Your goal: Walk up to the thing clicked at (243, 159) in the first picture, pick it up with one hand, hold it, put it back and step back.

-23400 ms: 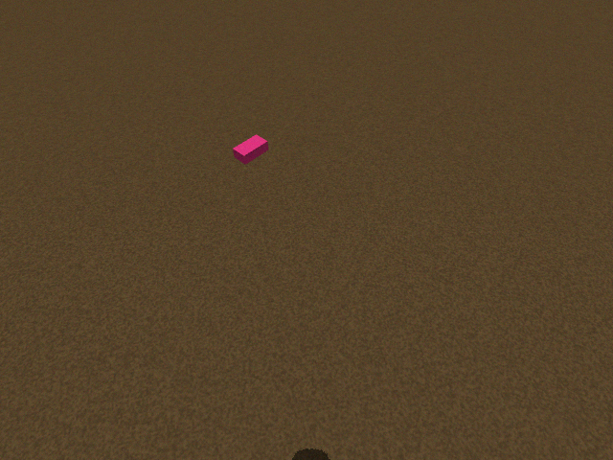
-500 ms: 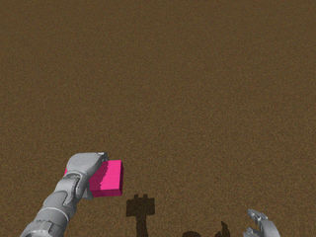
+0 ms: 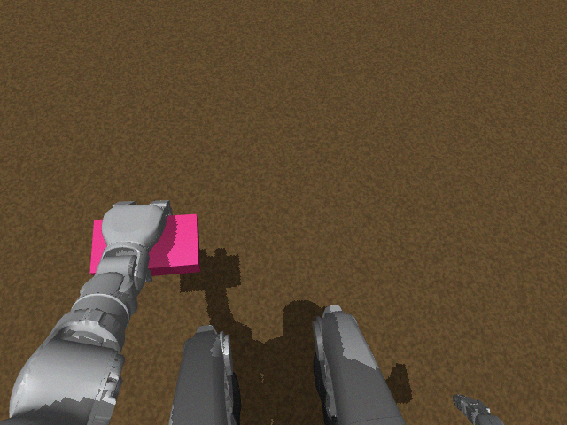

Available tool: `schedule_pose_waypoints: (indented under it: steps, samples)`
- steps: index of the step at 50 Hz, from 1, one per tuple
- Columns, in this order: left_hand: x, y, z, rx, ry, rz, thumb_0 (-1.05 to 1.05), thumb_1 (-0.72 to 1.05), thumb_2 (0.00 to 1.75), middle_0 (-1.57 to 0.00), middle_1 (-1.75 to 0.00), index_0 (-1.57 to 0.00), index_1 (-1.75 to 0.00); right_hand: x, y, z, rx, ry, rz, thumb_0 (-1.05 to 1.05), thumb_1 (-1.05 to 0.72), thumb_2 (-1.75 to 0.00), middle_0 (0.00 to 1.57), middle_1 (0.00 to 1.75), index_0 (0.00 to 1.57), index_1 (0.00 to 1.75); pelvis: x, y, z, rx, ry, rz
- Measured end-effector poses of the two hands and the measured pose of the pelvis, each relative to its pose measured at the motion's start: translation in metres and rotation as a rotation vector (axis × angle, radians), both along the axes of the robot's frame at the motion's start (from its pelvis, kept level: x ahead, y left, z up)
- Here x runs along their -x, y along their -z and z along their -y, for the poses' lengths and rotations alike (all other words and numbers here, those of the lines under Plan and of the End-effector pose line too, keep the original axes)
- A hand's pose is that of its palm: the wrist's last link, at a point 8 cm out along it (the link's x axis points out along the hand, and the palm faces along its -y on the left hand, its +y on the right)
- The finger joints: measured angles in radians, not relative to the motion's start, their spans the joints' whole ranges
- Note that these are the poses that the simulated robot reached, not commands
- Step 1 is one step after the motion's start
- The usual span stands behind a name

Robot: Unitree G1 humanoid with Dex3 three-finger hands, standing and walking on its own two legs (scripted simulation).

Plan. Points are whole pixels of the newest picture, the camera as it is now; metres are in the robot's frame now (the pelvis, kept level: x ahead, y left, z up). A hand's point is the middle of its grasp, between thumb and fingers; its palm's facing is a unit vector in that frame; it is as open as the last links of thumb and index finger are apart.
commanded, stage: crouch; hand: left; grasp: from above
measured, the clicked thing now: (149, 246) +0.41 +0.19 -0.15
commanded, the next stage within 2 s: lower in 1.28 s
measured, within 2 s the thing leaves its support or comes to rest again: neither
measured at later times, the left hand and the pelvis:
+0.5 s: hand (176, 263) +0.43 +0.18 -0.32, palm faces -0.45 +0.04 -0.89, open 11.7 cm; pelvis -0.01 -0.01 -0.15, yaw +0 degrees
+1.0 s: hand (185, 265) +0.44 +0.18 -0.39, palm faces -0.47 +0.01 -0.88, open 11.7 cm; pelvis -0.02 -0.01 -0.22, yaw -2 degrees
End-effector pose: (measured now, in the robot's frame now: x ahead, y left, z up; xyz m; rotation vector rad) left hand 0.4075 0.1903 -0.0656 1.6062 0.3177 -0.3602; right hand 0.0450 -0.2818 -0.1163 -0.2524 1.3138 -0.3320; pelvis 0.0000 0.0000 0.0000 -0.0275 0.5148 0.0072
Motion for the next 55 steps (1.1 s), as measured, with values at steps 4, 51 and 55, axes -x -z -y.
schedule_pose_waypoints:
  steps: [4, 51, 55]
  samples:
    - [-0.005, 0.038, 0.001, 0.003, -0.010, -0.028, 0.01, -0.24, 0.71, -0.53, -0.71, -0.55, -0.61, 0.012, 0.035, -0.009, -0.021, 0.003, -0.026, 0.01, -0.91, -0.90, 0.20, 0.30, 0.21, 0.30, 0.007, 0.030, 0.000, 0.003, -0.002, -0.038]
    - [-0.040, 0.266, 0.012, 0.062, 0.004, -0.064, 0.00, -0.23, 0.70, -0.53, -0.70, -0.55, -0.61, 0.045, 0.206, 0.001, -0.045, -0.119, -0.146, 0.00, -0.91, -0.90, 0.21, 0.30, 0.21, 0.30, 0.025, 0.219, 0.007, 0.040, 0.009, -0.105]
    - [-0.041, 0.273, 0.013, 0.057, 0.012, -0.064, 0.00, -0.23, 0.70, -0.53, -0.71, -0.55, -0.61, 0.052, 0.213, -0.001, -0.052, -0.117, -0.156, 0.00, -0.91, -0.90, 0.21, 0.30, 0.21, 0.30, 0.026, 0.228, 0.006, 0.043, 0.010, -0.100]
